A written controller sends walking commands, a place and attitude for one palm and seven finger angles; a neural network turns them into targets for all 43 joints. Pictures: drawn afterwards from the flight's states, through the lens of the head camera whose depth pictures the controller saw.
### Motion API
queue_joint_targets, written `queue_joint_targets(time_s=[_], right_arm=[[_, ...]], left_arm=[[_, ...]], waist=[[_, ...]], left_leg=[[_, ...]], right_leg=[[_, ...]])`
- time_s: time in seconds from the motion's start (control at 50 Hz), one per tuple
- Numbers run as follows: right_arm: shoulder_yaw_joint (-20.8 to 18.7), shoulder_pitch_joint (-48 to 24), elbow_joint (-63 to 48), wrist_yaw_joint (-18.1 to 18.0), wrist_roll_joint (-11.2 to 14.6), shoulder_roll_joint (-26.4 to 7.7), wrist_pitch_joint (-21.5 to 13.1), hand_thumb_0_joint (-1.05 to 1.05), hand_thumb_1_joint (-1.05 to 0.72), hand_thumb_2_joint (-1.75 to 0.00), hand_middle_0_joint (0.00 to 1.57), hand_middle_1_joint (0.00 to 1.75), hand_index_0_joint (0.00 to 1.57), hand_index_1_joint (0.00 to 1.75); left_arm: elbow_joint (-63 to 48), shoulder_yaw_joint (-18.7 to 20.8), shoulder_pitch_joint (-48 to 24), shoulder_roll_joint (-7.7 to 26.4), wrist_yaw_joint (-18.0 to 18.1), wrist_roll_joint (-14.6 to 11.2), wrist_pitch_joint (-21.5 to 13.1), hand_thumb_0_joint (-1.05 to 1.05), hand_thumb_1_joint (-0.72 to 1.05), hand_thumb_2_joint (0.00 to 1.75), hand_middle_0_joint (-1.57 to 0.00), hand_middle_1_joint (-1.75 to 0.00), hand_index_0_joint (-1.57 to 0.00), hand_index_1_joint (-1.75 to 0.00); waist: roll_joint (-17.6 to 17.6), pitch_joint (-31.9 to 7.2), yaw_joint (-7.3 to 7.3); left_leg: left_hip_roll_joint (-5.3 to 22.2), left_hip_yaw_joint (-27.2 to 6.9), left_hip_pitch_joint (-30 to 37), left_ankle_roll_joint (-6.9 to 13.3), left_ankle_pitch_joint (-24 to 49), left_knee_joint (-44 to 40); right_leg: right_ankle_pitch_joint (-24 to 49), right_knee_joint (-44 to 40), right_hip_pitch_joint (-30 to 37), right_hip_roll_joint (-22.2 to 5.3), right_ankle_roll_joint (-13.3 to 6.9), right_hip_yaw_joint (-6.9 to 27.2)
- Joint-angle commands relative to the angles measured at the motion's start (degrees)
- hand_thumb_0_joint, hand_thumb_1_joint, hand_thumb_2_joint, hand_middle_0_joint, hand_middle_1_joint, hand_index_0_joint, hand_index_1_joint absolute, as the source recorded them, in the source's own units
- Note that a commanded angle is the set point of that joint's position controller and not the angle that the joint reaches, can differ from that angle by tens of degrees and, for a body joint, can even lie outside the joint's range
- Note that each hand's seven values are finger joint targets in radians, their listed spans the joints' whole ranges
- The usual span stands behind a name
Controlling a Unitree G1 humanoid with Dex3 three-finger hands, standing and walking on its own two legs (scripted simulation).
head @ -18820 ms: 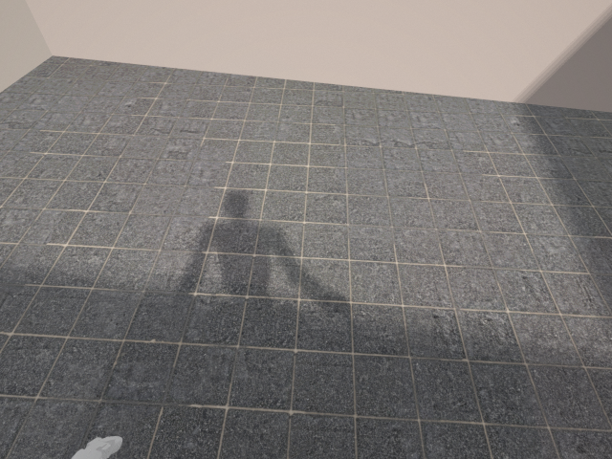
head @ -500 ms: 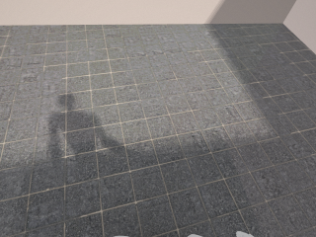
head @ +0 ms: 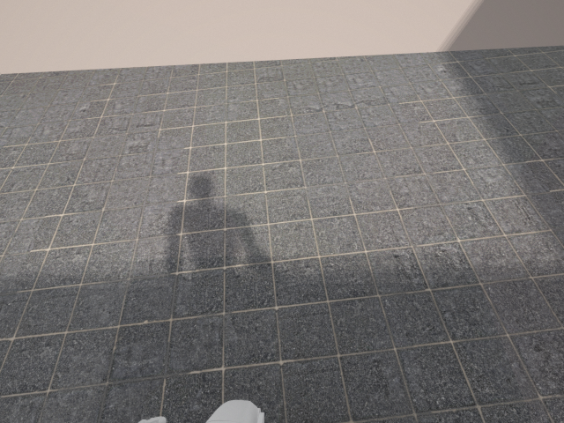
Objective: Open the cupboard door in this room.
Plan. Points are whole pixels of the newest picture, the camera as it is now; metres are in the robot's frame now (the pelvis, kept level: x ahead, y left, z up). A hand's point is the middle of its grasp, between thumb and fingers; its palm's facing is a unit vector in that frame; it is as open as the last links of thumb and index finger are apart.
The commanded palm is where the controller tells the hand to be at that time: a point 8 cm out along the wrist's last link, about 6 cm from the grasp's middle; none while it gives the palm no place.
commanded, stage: turn or walk to find it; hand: left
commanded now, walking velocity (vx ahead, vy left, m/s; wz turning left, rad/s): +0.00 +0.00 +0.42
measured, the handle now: out of the picture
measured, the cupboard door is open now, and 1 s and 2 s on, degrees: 0 0 0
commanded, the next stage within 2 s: stand and wait in 0.72 s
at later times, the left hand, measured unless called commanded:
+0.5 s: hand out of the picture -0.01 +0.27 -0.17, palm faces +0.26 -0.93 -0.25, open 7.4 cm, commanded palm none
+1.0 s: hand out of the picture -0.05 +0.18 -0.15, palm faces +0.44 -0.86 -0.27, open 7.4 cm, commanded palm none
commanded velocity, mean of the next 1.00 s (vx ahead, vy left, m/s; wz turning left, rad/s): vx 0.00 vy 0.00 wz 0.43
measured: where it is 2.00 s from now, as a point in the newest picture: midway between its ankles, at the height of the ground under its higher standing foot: outside the picture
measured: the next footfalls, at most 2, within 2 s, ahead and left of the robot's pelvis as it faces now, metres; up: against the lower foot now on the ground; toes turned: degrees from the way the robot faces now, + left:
left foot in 0.26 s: +0.00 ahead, +0.15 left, +0.00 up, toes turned +12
right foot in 0.72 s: +0.04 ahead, -0.08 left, +0.00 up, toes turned +14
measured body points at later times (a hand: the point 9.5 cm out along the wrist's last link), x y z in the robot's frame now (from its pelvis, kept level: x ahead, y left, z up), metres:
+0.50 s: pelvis -0.02 +0.05 +0.00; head +0.01 +0.07 +0.45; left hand -0.03 +0.32 -0.15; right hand +0.11 -0.17 -0.13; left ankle -0.04 +0.15 -0.74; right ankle -0.02 -0.10 -0.66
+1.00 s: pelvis -0.03 -0.02 +0.00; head +0.01 -0.03 +0.45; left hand -0.07 +0.23 -0.13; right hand +0.11 -0.24 -0.16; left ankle -0.13 +0.12 -0.64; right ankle +0.00 -0.09 -0.74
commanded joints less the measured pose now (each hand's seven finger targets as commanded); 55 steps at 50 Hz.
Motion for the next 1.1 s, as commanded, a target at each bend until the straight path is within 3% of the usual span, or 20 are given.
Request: queue_joint_targets(time_s=[0.0, 0.12, 0.16, 0.2, 0.22, 0.24, 0.26, 0.3, 0.34, 0.38, 0.56, 0.62, 0.66, 0.68, 0.7, 0.72, 0.74, 0.78, 0.82, 1.08], right_arm=[[-0.5, -1.9, -4.0, 0.0, 0.1, -2.6, -1.4, 0.00, -0.90, -0.90, 0.20, 0.30, 0.20, 0.30], [0.6, -5.5, -4.5, -0.2, 0.7, -1.7, -2.2, 0.00, -0.90, -0.90, 0.20, 0.30, 0.20, 0.30], [0.7, -3.6, -4.3, -0.4, 0.8, -1.6, -2.6, 0.00, -0.90, -0.90, 0.20, 0.30, 0.20, 0.30], [0.7, -0.3, -3.3, -0.4, 0.7, -2.4, -3.3, 0.00, -0.90, -0.90, 0.20, 0.30, 0.20, 0.30], [0.1, 1.6, -3.0, -0.3, 0.5, -5.0, -3.9, 0.00, -0.90, -0.90, 0.20, 0.30, 0.20, 0.30], [-1.2, 3.3, -3.4, -0.5, 0.0, -10.7, -4.3, 0.00, -0.90, -0.90, 0.20, 0.30, 0.20, 0.30], [-1.6, 5.7, -2.9, -0.7, 0.2, -13.3, -3.7, 0.00, -0.90, -0.90, 0.20, 0.30, 0.20, 0.30], [-1.0, 3.2, -2.4, -2.1, -0.1, -10.7, -3.8, 0.00, -0.90, -0.90, 0.20, 0.30, 0.20, 0.30], [-0.1, -2.0, -3.8, -2.2, 0.0, -8.2, -4.2, 0.00, -0.90, -0.90, 0.20, 0.30, 0.20, 0.30], [0.0, -1.3, -4.0, -2.3, 0.2, -7.7, -4.6, 0.00, -0.90, -0.90, 0.20, 0.30, 0.20, 0.30], [-1.1, 0.5, -4.1, -1.8, -0.2, -8.2, -3.8, 0.00, -0.90, -0.90, 0.20, 0.30, 0.20, 0.30], [-1.3, -0.9, -4.8, -1.6, -0.4, -8.4, -3.4, 0.00, -0.90, -0.90, 0.20, 0.30, 0.20, 0.30], [-1.5, -2.3, -5.3, -1.5, -0.1, -8.2, -3.3, 0.00, -0.90, -0.90, 0.20, 0.30, 0.20, 0.30], [-1.4, -2.1, -5.5, -1.3, 0.2, -6.8, -3.3, 0.00, -0.90, -0.90, 0.20, 0.30, 0.20, 0.30], [-0.9, -1.1, -6.3, -1.0, 0.8, -3.6, -3.4, 0.00, -0.90, -0.90, 0.20, 0.30, 0.20, 0.30], [-0.6, -2.4, -7.7, -1.0, 0.6, -1.9, -3.3, 0.00, -0.90, -0.90, 0.20, 0.30, 0.20, 0.30], [-1.2, -2.7, -7.2, -1.2, -0.1, -4.4, -2.3, 0.00, -0.90, -0.90, 0.20, 0.30, 0.20, 0.30], [-1.7, -1.6, -4.9, -0.7, -0.1, -4.5, -1.5, 0.00, -0.90, -0.90, 0.20, 0.30, 0.20, 0.30], [-1.3, 1.4, -3.4, -0.1, -0.3, -3.5, -1.2, 0.00, -0.90, -0.90, 0.20, 0.30, 0.20, 0.30], [0.7, -6.1, -4.8, -0.2, 0.8, -1.8, -2.3, 0.00, -0.90, -0.90, 0.20, 0.30, 0.20, 0.30]], left_arm=[[-2.9, 2.9, 2.2, 12.1, 0.6, 0.4, -1.2, 0.00, 0.90, 0.90, -0.20, -0.30, -0.20, -0.30], [-0.5, 3.8, 5.7, 14.9, 0.5, 0.8, -0.6, 0.00, 0.90, 0.90, -0.20, -0.30, -0.20, -0.30], [-0.1, 4.0, 4.6, 15.2, 0.4, 0.7, -0.4, 0.00, 0.90, 0.90, -0.20, -0.30, -0.20, -0.30], [0.0, 4.0, 3.7, 15.0, 0.2, 0.2, 0.1, 0.00, 0.90, 0.90, -0.20, -0.30, -0.20, -0.30], [-0.3, 3.8, 4.0, 13.3, 0.1, -0.4, 0.5, 0.00, 0.90, 0.90, -0.20, -0.30, -0.20, -0.30], [-2.0, 3.1, 4.4, 9.6, -0.3, -0.6, 0.8, 0.00, 0.90, 0.90, -0.20, -0.30, -0.20, -0.30], [-3.6, 2.0, 0.6, 8.6, -0.2, -0.1, 1.2, 0.00, 0.90, 0.90, -0.20, -0.30, -0.20, -0.30], [-2.5, 2.5, -3.1, 9.2, 0.1, -0.3, 2.0, 0.00, 0.90, 0.90, -0.20, -0.30, -0.20, -0.30], [-0.5, 2.8, -0.6, 9.4, -0.6, -0.3, 1.7, 0.00, 0.90, 0.90, -0.20, -0.30, -0.20, -0.30], [0.2, 2.6, 0.3, 9.4, -0.8, -0.2, 1.5, 0.00, 0.90, 0.90, -0.20, -0.30, -0.20, -0.30], [-2.7, 2.0, -3.5, 8.2, -0.4, -0.5, 1.4, 0.00, 0.90, 0.90, -0.20, -0.30, -0.20, -0.30], [-2.6, 1.9, -1.5, 7.8, -0.3, -0.8, 1.0, 0.00, 0.90, 0.90, -0.20, -0.30, -0.20, -0.30], [-1.6, 2.1, 3.1, 8.5, -0.2, -0.8, 0.4, 0.00, 0.90, 0.90, -0.20, -0.30, -0.20, -0.30], [-1.2, 2.5, 4.8, 9.7, 0.0, -0.6, -0.1, 0.00, 0.90, 0.90, -0.20, -0.30, -0.20, -0.30], [-1.3, 3.2, 6.3, 13.8, 0.4, 0.2, -0.7, 0.00, 0.90, 0.90, -0.20, -0.30, -0.20, -0.30], [-2.1, 3.7, 5.6, 17.2, 0.5, 0.6, -0.7, 0.00, 0.90, 0.90, -0.20, -0.30, -0.20, -0.30], [-2.9, 4.1, 4.4, 16.2, 0.7, -0.1, -1.0, 0.00, 0.90, 0.90, -0.20, -0.30, -0.20, -0.30], [-4.0, 3.3, -1.0, 12.9, 0.7, -0.2, -0.6, 0.00, 0.90, 0.90, -0.20, -0.30, -0.20, -0.30], [-4.7, 2.6, -3.0, 10.8, 0.6, -0.1, -1.1, 0.00, 0.90, 0.90, -0.20, -0.30, -0.20, -0.30], [-0.1, 3.9, 7.0, 14.9, 0.4, 0.7, -0.6, 0.00, 0.90, 0.90, -0.20, -0.30, -0.20, -0.30]], waist=[[-12.1, -3.4, 1.99], [-14.4, -5.2, 4.24], [-14.3, -6.3, 3.13], [-11.5, -7.7, 1.10], [-4.7, -9.1, -0.24], [12.6, -8.9, -0.97], [12.2, -7.3, -2.46], [14.0, -4.6, -2.09], [8.0, -4.2, 0.71], [5.2, -6.2, 0.81], [5.8, -5.7, -0.75], [7.0, -6.4, 0.12], [5.7, -7.8, 2.32], [2.0, -8.4, 3.11], [-9.2, -9.5, 3.61], [-18.5, -6.4, 4.04], [-19.0, -5.4, 4.00], [-9.4, -1.5, 0.84], [-9.7, -2.3, -0.48], [-14.0, -7.1, 4.54]], left_leg=[[2.4, 1.2, -1.7, -1.4, -0.4, -2.4], [2.5, 5.0, 3.6, -0.9, -4.4, -17.9], [2.3, 6.4, 6.9, -0.5, -2.5, -24.4], [1.9, 7.4, 15.5, 0.2, 7.4, -37.1], [5.1, 3.3, 22.9, 1.4, 14.8, -43.5], [18.7, -15.1, 28.8, 7.0, 31.0, -46.0], [24.3, -17.1, 25.2, 11.3, 37.8, -47.1], [20.0, -16.1, 20.2, 11.2, 35.1, -47.7], [15.5, -10.1, 20.4, 10.7, 35.0, -46.7], [14.2, -8.4, 22.9, 10.4, 38.0, -46.4], [14.1, -13.9, 21.3, 12.2, 33.1, -45.6], [12.7, -16.1, 16.9, 11.5, 32.2, -44.2], [10.6, -15.2, 13.3, 9.6, 29.3, -40.6], [7.9, -13.9, 8.7, 7.1, 23.3, -37.4], [2.1, -7.6, -0.6, 3.5, 9.7, -28.4], [-3.5, -1.2, -5.5, 0.8, -8.8, -16.6], [-0.8, -4.7, -4.8, 1.2, -9.8, -7.5], [0.7, -4.0, -4.0, 1.0, -3.0, 2.9], [1.5, -1.9, -3.6, -0.2, 2.2, 5.5], [2.6, 5.6, 2.8, -1.1, -4.2, -20.2]], right_leg=[[19.0, -12.5, 4.7, -14.9, -5.6, 8.2], [25.8, -9.1, 8.0, -17.0, -7.0, 7.0], [25.1, -6.9, 7.9, -17.1, -6.2, 5.7], [21.4, -1.4, 3.9, -15.2, -2.4, 2.5], [15.2, 5.7, -2.1, -12.7, 0.5, 0.0], [-7.4, 16.8, -15.6, -5.0, 4.9, -2.9], [-19.8, 24.7, -17.4, -3.1, 5.1, 0.9], [-15.4, 31.4, -18.5, -2.9, 5.1, 7.2], [-8.5, 33.6, -18.1, -2.4, 5.4, 7.2], [-6.3, 33.4, -18.0, -2.1, 5.9, 7.3], [-9.3, 19.3, -13.5, 0.2, 6.2, 7.1], [-7.8, 9.7, -6.3, 2.1, 5.3, 6.2], [0.5, -1.3, 1.6, 2.6, 5.0, 5.3], [5.4, -8.6, 8.1, 0.8, 4.7, 6.3], [4.6, -13.5, 15.1, -10.3, 1.4, 17.1], [8.5, -16.1, 11.1, -21.9, -5.5, 28.0], [6.9, -17.8, 4.5, -22.9, -8.0, 28.6], [4.7, -16.5, -0.6, -17.5, -6.8, 20.1], [8.8, -14.8, 0.4, -13.6, -4.8, 12.3], [28.7, -8.0, 11.7, -17.3, -7.1, 6.0]])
